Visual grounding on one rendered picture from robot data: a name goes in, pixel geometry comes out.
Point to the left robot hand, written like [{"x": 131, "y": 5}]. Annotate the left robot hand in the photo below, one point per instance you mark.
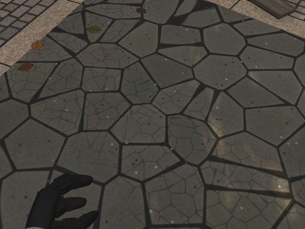
[{"x": 50, "y": 204}]

